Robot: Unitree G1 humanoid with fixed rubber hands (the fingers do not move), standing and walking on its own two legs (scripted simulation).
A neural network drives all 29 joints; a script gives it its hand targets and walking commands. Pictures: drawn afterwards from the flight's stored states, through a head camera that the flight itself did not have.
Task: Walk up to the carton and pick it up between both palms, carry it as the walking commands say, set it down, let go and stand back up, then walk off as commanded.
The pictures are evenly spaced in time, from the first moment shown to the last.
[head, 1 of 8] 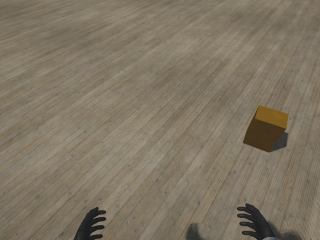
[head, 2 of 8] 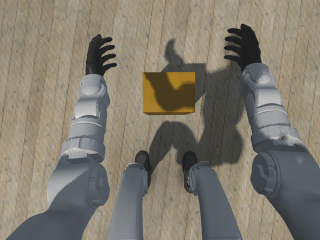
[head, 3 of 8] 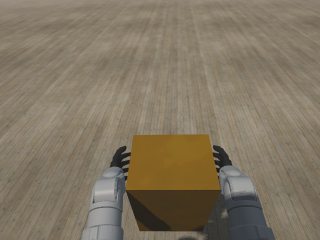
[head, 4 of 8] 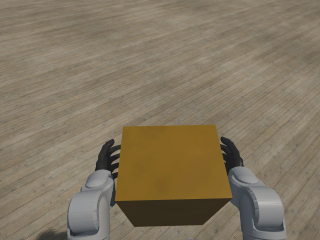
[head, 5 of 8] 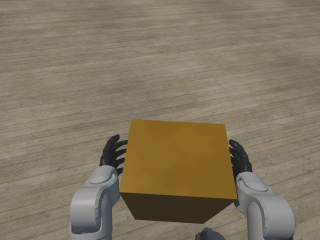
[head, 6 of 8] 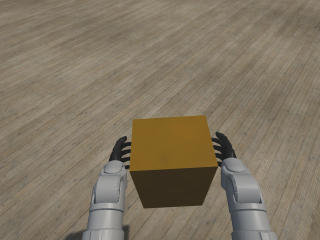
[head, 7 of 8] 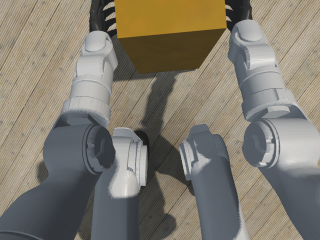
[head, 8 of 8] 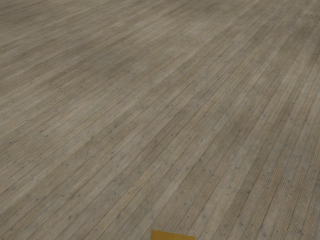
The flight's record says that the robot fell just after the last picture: no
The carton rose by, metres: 0.67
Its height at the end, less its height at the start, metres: +0.00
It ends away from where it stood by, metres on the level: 3.57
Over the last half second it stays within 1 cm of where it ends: yes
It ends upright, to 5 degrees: yes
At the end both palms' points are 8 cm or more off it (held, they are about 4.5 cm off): yes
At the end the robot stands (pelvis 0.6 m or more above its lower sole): yes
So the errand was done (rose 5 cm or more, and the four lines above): yes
